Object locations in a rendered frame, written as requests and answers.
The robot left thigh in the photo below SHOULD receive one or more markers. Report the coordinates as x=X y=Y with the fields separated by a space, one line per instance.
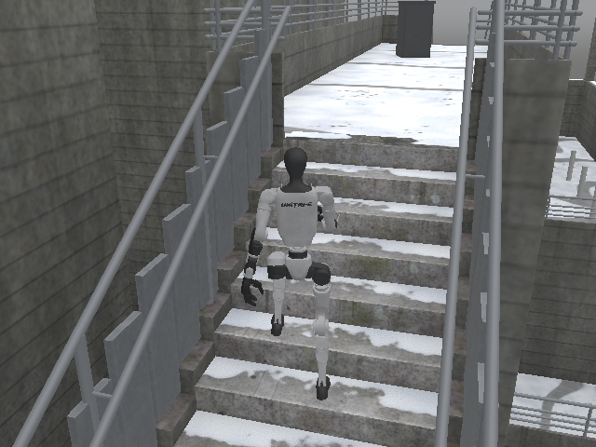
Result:
x=276 y=267

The right robot upper arm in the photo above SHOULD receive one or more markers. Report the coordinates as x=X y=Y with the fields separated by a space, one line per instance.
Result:
x=325 y=197

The left robot forearm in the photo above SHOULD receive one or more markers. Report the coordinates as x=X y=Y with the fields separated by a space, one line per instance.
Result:
x=253 y=256

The robot left hand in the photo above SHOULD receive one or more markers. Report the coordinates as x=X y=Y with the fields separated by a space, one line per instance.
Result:
x=245 y=290

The right robot forearm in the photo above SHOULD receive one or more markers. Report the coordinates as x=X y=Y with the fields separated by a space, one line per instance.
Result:
x=321 y=216

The left robot upper arm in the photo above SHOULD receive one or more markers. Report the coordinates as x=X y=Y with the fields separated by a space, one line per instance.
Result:
x=268 y=196

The robot left shin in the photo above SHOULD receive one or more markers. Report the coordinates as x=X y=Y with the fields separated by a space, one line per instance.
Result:
x=279 y=287

